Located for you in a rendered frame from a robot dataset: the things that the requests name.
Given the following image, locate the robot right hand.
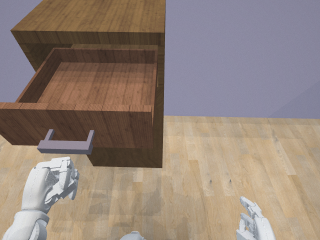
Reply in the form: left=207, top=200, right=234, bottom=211
left=236, top=196, right=276, bottom=240

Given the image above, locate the robot left shin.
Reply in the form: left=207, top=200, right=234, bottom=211
left=130, top=231, right=140, bottom=235

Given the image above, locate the robot left hand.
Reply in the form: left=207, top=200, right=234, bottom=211
left=21, top=156, right=80, bottom=214

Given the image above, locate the robot left forearm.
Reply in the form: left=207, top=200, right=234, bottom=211
left=2, top=209, right=50, bottom=240

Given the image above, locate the handle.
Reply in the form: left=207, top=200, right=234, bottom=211
left=37, top=129, right=95, bottom=155

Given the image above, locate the cabinet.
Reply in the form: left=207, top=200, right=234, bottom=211
left=10, top=0, right=166, bottom=168

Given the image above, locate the drawer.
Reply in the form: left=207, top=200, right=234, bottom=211
left=0, top=47, right=158, bottom=149

